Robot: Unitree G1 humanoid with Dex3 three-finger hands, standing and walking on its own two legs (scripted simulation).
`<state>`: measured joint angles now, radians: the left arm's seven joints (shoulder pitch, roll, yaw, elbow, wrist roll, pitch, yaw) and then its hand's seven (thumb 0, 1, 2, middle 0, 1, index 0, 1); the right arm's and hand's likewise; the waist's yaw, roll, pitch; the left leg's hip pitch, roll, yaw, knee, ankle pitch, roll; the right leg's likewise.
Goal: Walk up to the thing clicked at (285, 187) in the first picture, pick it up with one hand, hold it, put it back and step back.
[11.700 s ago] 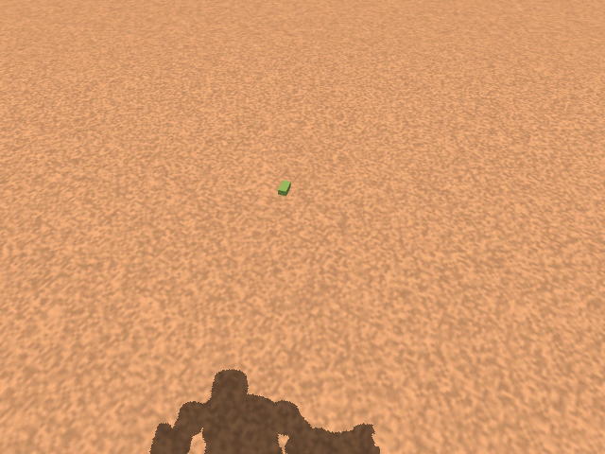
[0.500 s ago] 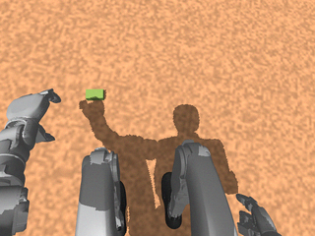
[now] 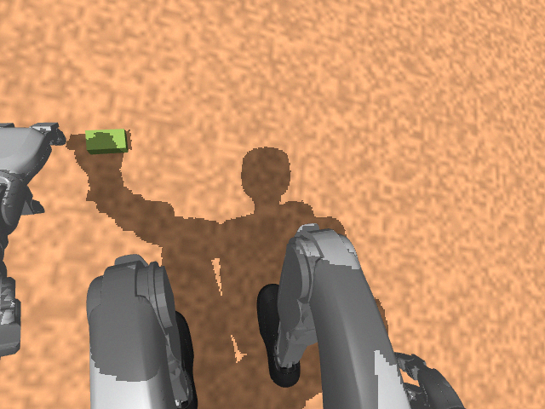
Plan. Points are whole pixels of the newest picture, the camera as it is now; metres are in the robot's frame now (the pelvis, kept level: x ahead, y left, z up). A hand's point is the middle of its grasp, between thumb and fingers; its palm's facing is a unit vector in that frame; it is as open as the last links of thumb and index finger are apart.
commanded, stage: rise first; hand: left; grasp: from above
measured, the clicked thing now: (107, 141) +0.56 +0.21 -0.35
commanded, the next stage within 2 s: none
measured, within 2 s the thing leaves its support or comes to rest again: neither
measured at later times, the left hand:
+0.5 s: hand (43, 163) +0.48 +0.27 -0.21, palm faces -0.49 -0.03 -0.87, open 11.2 cm
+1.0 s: hand (50, 156) +0.49 +0.27 -0.23, palm faces -0.48 -0.01 -0.88, open 11.2 cm
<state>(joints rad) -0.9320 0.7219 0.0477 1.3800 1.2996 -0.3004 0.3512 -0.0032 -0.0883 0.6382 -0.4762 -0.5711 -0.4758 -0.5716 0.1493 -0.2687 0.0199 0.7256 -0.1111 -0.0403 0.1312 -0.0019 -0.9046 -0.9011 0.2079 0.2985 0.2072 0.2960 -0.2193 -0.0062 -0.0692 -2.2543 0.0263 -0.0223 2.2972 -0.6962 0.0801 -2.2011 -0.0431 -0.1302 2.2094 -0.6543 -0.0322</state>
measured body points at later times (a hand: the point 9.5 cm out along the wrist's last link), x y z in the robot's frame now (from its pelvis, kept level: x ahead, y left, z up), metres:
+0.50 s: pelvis +0.01 -0.01 -0.02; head +0.28 +0.05 +0.33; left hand +0.50 +0.27 -0.16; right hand +0.04 -0.29 -0.12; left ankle +0.07 +0.10 -0.33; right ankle +0.10 -0.11 -0.33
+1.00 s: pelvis +0.00 +0.00 -0.03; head +0.28 +0.06 +0.32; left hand +0.51 +0.27 -0.18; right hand +0.03 -0.28 -0.13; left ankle +0.07 +0.10 -0.33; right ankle +0.10 -0.11 -0.33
